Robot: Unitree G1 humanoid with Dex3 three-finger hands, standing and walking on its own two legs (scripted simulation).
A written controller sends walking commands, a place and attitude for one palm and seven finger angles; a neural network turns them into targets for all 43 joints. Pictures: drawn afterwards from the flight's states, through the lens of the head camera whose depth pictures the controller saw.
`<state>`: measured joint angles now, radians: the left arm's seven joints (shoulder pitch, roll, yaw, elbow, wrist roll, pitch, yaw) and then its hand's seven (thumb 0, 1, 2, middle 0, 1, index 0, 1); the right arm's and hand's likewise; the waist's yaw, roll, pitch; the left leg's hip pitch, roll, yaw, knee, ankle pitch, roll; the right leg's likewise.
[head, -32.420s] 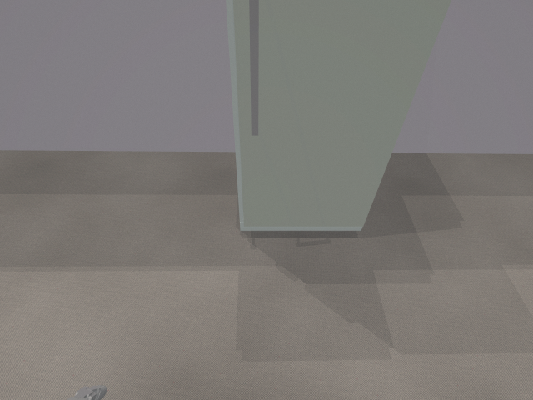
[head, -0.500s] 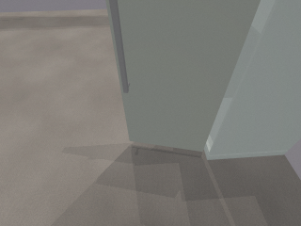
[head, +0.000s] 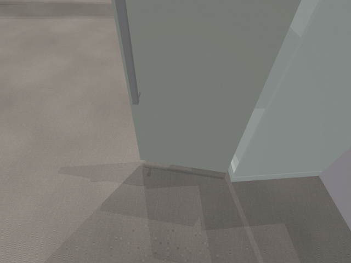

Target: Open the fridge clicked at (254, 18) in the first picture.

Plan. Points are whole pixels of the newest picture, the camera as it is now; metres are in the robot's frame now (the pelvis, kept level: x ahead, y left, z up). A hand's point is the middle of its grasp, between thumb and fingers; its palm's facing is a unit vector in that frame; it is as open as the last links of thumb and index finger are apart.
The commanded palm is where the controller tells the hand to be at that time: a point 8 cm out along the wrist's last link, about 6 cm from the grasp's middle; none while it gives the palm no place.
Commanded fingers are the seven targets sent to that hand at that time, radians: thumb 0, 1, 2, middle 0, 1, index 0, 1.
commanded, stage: look to check the result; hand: left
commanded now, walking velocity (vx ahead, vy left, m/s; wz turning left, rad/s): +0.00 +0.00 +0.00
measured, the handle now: (130, 47) +0.75 +0.19 +0.10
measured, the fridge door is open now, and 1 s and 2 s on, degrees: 76 76 76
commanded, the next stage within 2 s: stand and wait in 0.30 s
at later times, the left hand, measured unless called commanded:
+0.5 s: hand out of the picture +0.08 +0.22 -0.16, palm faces -0.03 -0.94 -0.34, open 7.4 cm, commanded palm none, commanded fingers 0.00 0.90 0.90 -0.20 -0.30 -0.20 -0.30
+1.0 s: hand out of the picture +0.07 +0.22 -0.16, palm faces -0.04 -0.94 -0.33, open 7.4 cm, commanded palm none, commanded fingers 0.00 0.90 0.90 -0.20 -0.30 -0.20 -0.30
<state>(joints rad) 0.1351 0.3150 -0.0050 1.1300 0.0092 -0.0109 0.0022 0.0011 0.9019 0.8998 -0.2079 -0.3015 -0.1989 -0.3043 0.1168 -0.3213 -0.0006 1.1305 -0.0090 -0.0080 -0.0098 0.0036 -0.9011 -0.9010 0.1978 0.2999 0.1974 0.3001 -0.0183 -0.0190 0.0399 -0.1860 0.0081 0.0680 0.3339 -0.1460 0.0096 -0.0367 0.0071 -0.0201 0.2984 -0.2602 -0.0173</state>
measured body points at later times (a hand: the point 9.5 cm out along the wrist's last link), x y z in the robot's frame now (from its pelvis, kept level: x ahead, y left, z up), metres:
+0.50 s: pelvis +0.01 -0.02 +0.00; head +0.02 -0.02 +0.45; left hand +0.08 +0.27 -0.14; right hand +0.08 -0.31 -0.14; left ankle +0.02 +0.11 -0.75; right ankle -0.06 -0.11 -0.75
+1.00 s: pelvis +0.01 -0.02 +0.00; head +0.02 -0.02 +0.45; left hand +0.07 +0.27 -0.14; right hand +0.06 -0.31 -0.14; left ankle +0.02 +0.11 -0.75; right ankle -0.06 -0.11 -0.75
